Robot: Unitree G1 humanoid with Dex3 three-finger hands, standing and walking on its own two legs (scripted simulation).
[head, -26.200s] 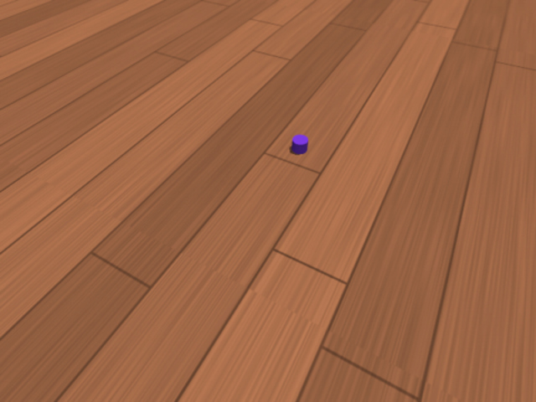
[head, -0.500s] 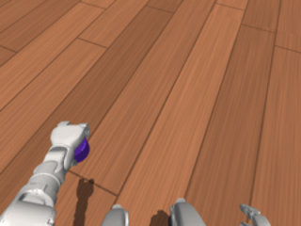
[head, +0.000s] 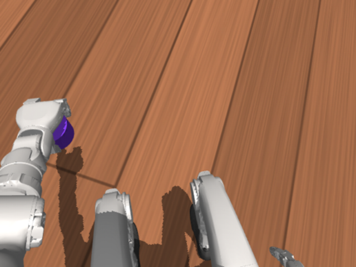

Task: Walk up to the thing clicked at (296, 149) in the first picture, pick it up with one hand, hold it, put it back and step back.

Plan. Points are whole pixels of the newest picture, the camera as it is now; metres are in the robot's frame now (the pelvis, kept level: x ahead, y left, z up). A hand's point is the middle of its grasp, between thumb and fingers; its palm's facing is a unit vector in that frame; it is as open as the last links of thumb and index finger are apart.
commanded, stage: crouch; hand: left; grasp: from above
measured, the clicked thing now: (51, 130) +0.47 +0.25 -0.16
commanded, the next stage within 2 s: lower in 1.12 s
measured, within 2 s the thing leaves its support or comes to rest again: neither
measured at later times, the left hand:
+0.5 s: hand (63, 135) +0.48 +0.26 -0.25, palm faces -0.45 -0.03 -0.89, open 10.8 cm
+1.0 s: hand (68, 136) +0.49 +0.26 -0.31, palm faces -0.45 -0.03 -0.89, open 10.8 cm
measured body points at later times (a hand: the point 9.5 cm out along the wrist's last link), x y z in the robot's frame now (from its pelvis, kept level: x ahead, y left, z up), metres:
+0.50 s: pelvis -0.01 +0.00 -0.11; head +0.24 +0.04 +0.27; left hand +0.50 +0.26 -0.20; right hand +0.03 -0.29 -0.22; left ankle +0.06 +0.12 -0.46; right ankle +0.09 -0.15 -0.46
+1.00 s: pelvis -0.02 +0.00 -0.16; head +0.23 +0.06 +0.21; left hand +0.51 +0.26 -0.26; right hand -0.01 -0.27 -0.25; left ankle +0.06 +0.12 -0.46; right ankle +0.09 -0.15 -0.46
